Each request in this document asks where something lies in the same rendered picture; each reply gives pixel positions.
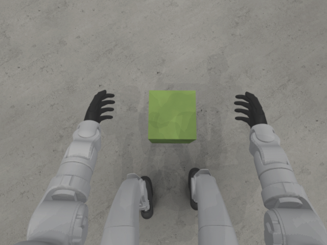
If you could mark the left robot forearm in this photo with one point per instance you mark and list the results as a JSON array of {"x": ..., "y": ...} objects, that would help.
[{"x": 72, "y": 181}]

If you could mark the left robot hand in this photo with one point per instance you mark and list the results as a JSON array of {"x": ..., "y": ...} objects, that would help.
[{"x": 94, "y": 110}]

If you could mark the right robot forearm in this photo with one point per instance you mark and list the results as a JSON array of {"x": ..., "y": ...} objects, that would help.
[{"x": 280, "y": 188}]

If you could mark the right robot upper arm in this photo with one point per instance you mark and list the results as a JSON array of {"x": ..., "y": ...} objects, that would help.
[{"x": 286, "y": 226}]

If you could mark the carton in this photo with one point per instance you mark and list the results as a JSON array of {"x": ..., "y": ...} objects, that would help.
[{"x": 172, "y": 116}]

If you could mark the left robot shin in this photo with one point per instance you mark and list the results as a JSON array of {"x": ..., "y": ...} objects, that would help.
[{"x": 146, "y": 205}]

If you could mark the robot left foot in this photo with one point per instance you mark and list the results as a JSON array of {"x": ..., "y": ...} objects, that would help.
[{"x": 147, "y": 214}]

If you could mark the right robot hand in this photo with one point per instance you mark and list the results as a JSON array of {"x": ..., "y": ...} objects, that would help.
[{"x": 255, "y": 112}]

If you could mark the left robot upper arm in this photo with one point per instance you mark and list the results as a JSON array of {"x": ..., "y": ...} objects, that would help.
[{"x": 59, "y": 223}]

